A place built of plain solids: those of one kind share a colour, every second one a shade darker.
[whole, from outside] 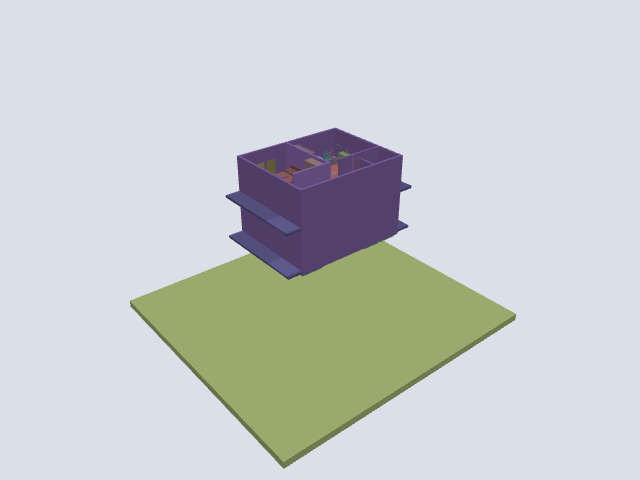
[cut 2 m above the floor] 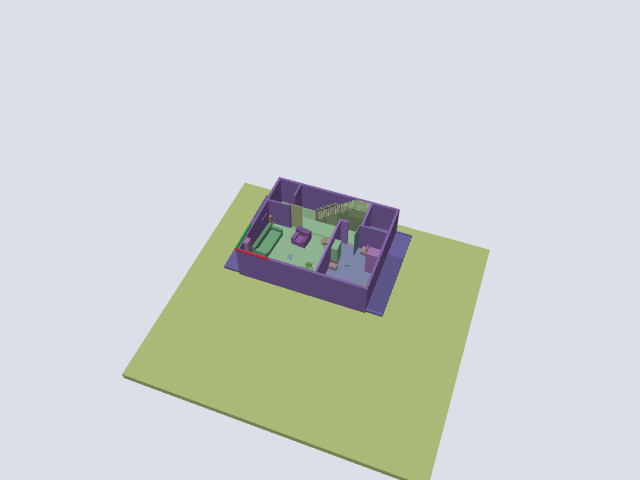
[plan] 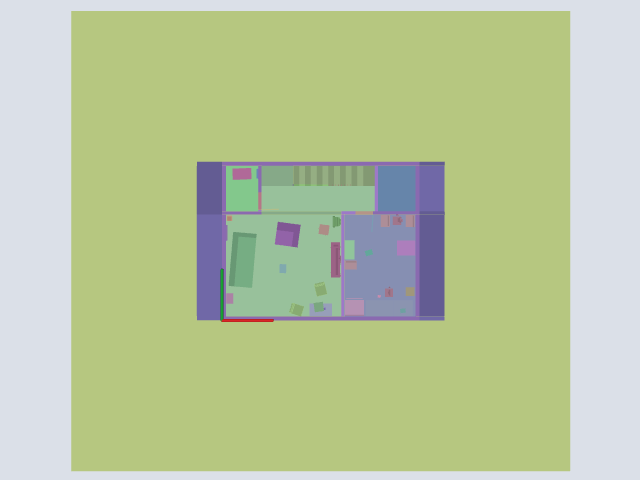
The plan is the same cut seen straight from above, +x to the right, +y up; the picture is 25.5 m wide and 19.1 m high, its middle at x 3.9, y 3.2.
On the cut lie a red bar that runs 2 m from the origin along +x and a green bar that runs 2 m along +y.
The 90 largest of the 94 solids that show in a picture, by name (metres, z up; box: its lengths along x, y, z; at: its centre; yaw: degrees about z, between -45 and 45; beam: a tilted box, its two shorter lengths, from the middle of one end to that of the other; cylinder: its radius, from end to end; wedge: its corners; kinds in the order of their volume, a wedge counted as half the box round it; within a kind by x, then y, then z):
{
 "under_1": {"box": [19.86, 18.31, 0.5], "at": [3.93, 3.15, -6.41]},
 "wall_1": {"box": [0.16, 4.05, 5.48], "at": [0.08, 2.19, 2.44]},
 "wall_2": {"box": [0.16, 1.81, 5.48], "at": [0.08, 5.25, 2.44]},
 "wall_3": {"box": [1.57, 0.13, 2.89], "at": [0.79, 4.28, 1.15]},
 "wall_4": {"box": [0.13, 1.05, 2.89], "at": [1.5, 5.62, 1.15]},
 "wall_5": {"box": [3.37, 0.13, 2.34], "at": [1.69, 4.28, 4.01]},
 "wall_6": {"box": [0.13, 1.05, 2.34], "at": [2.34, 5.62, 4.01]},
 "wall_7": {"box": [7.86, 0.16, 5.48], "at": [3.93, 0.08, 2.44]},
 "wall_8": {"box": [7.86, 0.16, 5.48], "at": [3.93, 6.23, 2.44]},
 "wall_9": {"box": [0.13, 4.05, 2.34], "at": [4.2, 2.19, 4.01]},
 "wall_10": {"box": [0.13, 4.05, 2.89], "at": [4.8, 2.19, 1.15]},
 "wall_11": {"box": [0.57, 0.13, 2.89], "at": [5.03, 4.28, 1.15]},
 "wall_12": {"box": [2.78, 0.13, 2.34], "at": [5.46, 4.28, 4.01]},
 "wall_13": {"box": [0.13, 1.81, 2.89], "at": [6.14, 5.25, 1.15]},
 "wall_14": {"box": [1.85, 0.13, 2.89], "at": [6.93, 4.28, 1.15]},
 "wall_15": {"box": [0.31, 0.13, 2.34], "at": [7.71, 4.28, 4.01]},
 "wall_16": {"box": [0.16, 4.05, 5.48], "at": [7.78, 2.19, 2.44]},
 "wall_17": {"box": [0.16, 1.81, 5.48], "at": [7.78, 5.25, 2.44]},
 "stair_1": {"box": [3.24, 0.8, 0.49], "at": [4.46, 5.75, -0.06]},
 "stair_2": {"box": [3.01, 0.8, 0.68], "at": [4.58, 5.75, 0.04]},
 "stair_3": {"box": [2.78, 0.8, 0.87], "at": [4.69, 5.75, 0.13]},
 "stair_4": {"box": [2.55, 0.8, 1.06], "at": [4.81, 5.75, 0.23]},
 "stair_5": {"box": [2.31, 0.8, 1.25], "at": [4.92, 5.75, 0.32]},
 "stair_6": {"box": [2.08, 0.8, 1.44], "at": [5.04, 5.75, 0.42]},
 "stair_7": {"box": [1.85, 0.8, 1.63], "at": [5.15, 5.75, 0.51]},
 "stair_8": {"box": [1.62, 0.8, 1.82], "at": [5.27, 5.75, 0.61]},
 "stair_9": {"box": [1.39, 0.8, 2.01], "at": [5.39, 5.75, 0.7]},
 "stair_10": {"box": [1.16, 0.8, 2.2], "at": [5.5, 5.75, 0.8]},
 "stair_11": {"box": [0.93, 0.8, 2.39], "at": [5.62, 5.75, 0.89]},
 "stair_12": {"box": [0.69, 0.8, 2.58], "at": [5.73, 5.75, 0.99]},
 "stair_13": {"box": [0.46, 0.8, 2.76], "at": [5.85, 5.75, 1.08]},
 "floor_living_1": {"box": [1.27, 0.8, 0.5], "at": [2.21, 5.75, -0.25]},
 "floor_living_2": {"box": [4.58, 4.05, 0.5], "at": [2.45, 2.19, -0.25]},
 "floor_living_3": {"box": [3.17, 0.13, 0.5], "at": [3.15, 4.28, -0.25]},
 "floor_living_4": {"box": [4.51, 1.01, 0.5], "at": [3.82, 4.84, -0.25]},
 "floor_kitchen_1": {"box": [2.83, 4.05, 0.5], "at": [6.29, 2.19, -0.25]},
 "fixture_wardrobe_bedroom_1": {"box": [0.56, 1.79, 2.2], "at": [3.85, 1.35, 3.89]},
 "fixture_wardrobe_bedroom_2": {"box": [0.57, 1.15, 2.2], "at": [4.55, 3.34, 3.89]},
 "upper_floor_next_1": {"box": [1.0, 0.16, 0.16], "at": [-0.5, 0.08, -0.08]},
 "upper_floor_next_2": {"box": [1.0, 4.05, 0.16], "at": [-0.5, 2.19, -0.08]},
 "upper_floor_next_3": {"box": [1.0, 0.13, 0.16], "at": [-0.5, 4.28, -0.08]},
 "upper_floor_next_4": {"box": [1.0, 1.81, 0.16], "at": [-0.5, 5.25, -0.08]},
 "upper_floor_next_5": {"box": [1.0, 0.16, 0.16], "at": [-0.5, 6.23, -0.08]},
 "upper_floor_next_6": {"box": [1.0, 0.16, 0.16], "at": [8.36, 0.08, -0.08]},
 "upper_floor_next_7": {"box": [1.0, 4.05, 0.16], "at": [8.36, 2.19, -0.08]},
 "upper_floor_next_8": {"box": [1.0, 4.05, 0.16], "at": [8.36, 2.19, 2.76]},
 "upper_floor_next_9": {"box": [1.0, 0.13, 0.16], "at": [8.36, 4.28, -0.08]},
 "upper_floor_next_10": {"box": [1.0, 1.81, 0.16], "at": [8.36, 5.25, -0.08]},
 "upper_floor_next_11": {"box": [1.0, 1.81, 0.16], "at": [8.36, 5.25, 2.76]},
 "upper_floor_next_12": {"box": [1.0, 0.16, 0.16], "at": [8.36, 6.23, -0.08]},
 "upper_floor_next_13": {"box": [1.0, 0.16, 0.16], "at": [8.36, 6.23, 2.76]},
 "upper_floor_bedroom_1": {"box": [3.97, 4.05, 0.16], "at": [2.15, 2.19, 2.76]},
 "double_bed_1": {"box": [0.07, 1.52, 1.05], "at": [4.3, 1.4, 3.37]},
 "double_bed_2": {"box": [0.55, 1.45, 0.2], "at": [4.59, 1.4, 3.54]},
 "double_bed_3": {"box": [2.11, 1.55, 0.4], "at": [5.32, 1.4, 3.34]},
 "floor_store_1": {"box": [1.49, 1.81, 0.5], "at": [6.95, 5.25, -0.25]},
 "floor_lobby_1": {"box": [1.28, 1.81, 0.5], "at": [0.8, 5.25, -0.25]},
 "sofa_1": {"box": [0.23, 2.16, 0.39], "at": [0.47, 2.44, 0.65], "yaw": -4.9},
 "sofa_2": {"box": [0.92, 0.17, 0.18], "at": [0.75, 1.42, 0.54], "yaw": -4.9},
 "sofa_3": {"box": [0.93, 2.16, 0.34], "at": [0.83, 2.41, 0.28], "yaw": -4.9},
 "sofa_4": {"box": [0.92, 0.17, 0.18], "at": [0.92, 3.4, 0.54], "yaw": -4.9},
 "fridge_flat_1": {"box": [0.73, 0.6, 1.66], "at": [7.32, 2.88, 0.83]},
 "chest_drawers_1": {"box": [0.5, 1.14, 1.0], "at": [0.42, 1.62, 3.35]},
 "armchair_club_1": {"box": [0.24, 0.87, 0.18], "at": [2.28, 3.44, 0.51], "yaw": -7.7},
 "armchair_club_2": {"box": [0.92, 0.9, 0.35], "at": [2.61, 3.41, 0.24], "yaw": -7.7},
 "armchair_club_3": {"box": [0.92, 0.33, 0.38], "at": [2.65, 3.7, 0.61], "yaw": -7.7},
 "armchair_club_4": {"box": [0.24, 0.87, 0.18], "at": [2.95, 3.35, 0.51], "yaw": -7.7},
 "range_flat_1": {"box": [0.76, 0.65, 0.94], "at": [5.27, 0.49, 0.47]},
 "flat_shelf_1": {"box": [0.39, 0.76, 1.46], "at": [5.08, 2.81, 0.73]},
 "billy_1": {"box": [0.28, 0.42, 2.02], "at": [0.31, 0.87, 1.01]},
 "recycling_crate_1": {"box": [0.48, 0.36, 0.28], "at": [5.12, 2.2, 0.14]},
 "recycling_crate_2": {"box": [0.36, 0.48, 0.28], "at": [6.49, 3.96, 0.14]},
 "recycling_crate_3": {"box": [0.36, 0.48, 0.28], "at": [7.49, 3.96, 0.14]},
 "bar_stool_1": {"box": [0.35, 0.35, 0.74], "at": [7.49, 1.15, 0.37]},
 "tv_stand_1": {"box": [0.37, 1.4, 0.046], "at": [4.52, 2.41, 0.36]},
 "tv_stand_2": {"box": [0.09, 1.08, 0.63], "at": [4.57, 2.35, 0.74]},
 "bin_bag_1": {"box": [0.32, 0.34, 0.3], "at": [6.64, 1.1, 0.15], "yaw": 0.9},
 "bin_bag_2": {"box": [0.34, 0.34, 0.33], "at": [6.97, 3.97, 0.17]},
 "leaf_bath_door_1": {"box": [0.7, 0.05, 2.03], "at": [1.92, 4.39, 3.86], "yaw": 1.0},
 "leaf_kitchen_door_1": {"box": [0.05, 0.7, 2.03], "at": [5.99, 3.86, 1.02], "yaw": -4.0},
 "leaf_living_door_1": {"box": [0.7, 0.05, 2.03], "at": [1.92, 4.41, 1.02], "yaw": 2.0},
 "small_desk_1": {"box": [0.9, 0.5, 0.13], "at": [3.93, 0.42, 0.68]},
 "floor_gap_kitchen_door_1": {"box": [0.7, 0.13, 0.5], "at": [5.66, 4.28, -0.25]},
 "floor_gap_living_door_1": {"box": [0.13, 0.7, 0.5], "at": [1.5, 4.75, -0.25]},
 "counter_run_1": {"box": [1.11, 0.64, 0.038], "at": [6.28, 0.49, 0.9]},
 "counter_run_2": {"box": [0.76, 0.64, 0.038], "at": [7.21, 0.49, 0.9]},
 "curtains_1": {"box": [0.68, 0.04, 1.55], "at": [5.55, 0.25, 3.57]},
 "table_lamp_1": {"box": [0.37, 0.37, 0.26], "at": [3.85, 0.53, 1.2], "yaw": 8.3},
 "rug_1": {"box": [0.75, 0.45, 0.08], "at": [0.8, 5.83, -0.03], "yaw": 2.1},
 "chair_kitchen_1": {"box": [0.41, 0.42, 0.07], "at": [3.93, 1.21, 0.41], "yaw": 13.5}
}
